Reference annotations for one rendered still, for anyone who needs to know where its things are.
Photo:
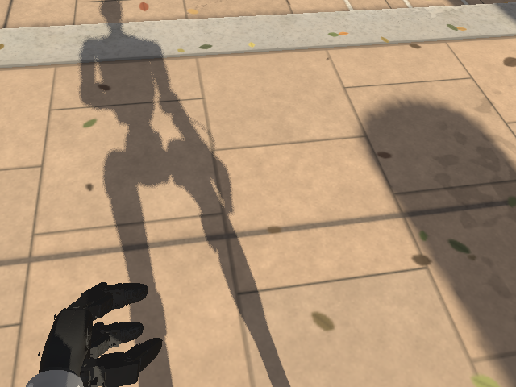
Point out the left robot hand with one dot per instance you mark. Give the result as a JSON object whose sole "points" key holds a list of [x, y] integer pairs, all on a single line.
{"points": [[74, 343]]}

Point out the left robot forearm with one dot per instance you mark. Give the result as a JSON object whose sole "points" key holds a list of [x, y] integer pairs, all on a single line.
{"points": [[55, 378]]}

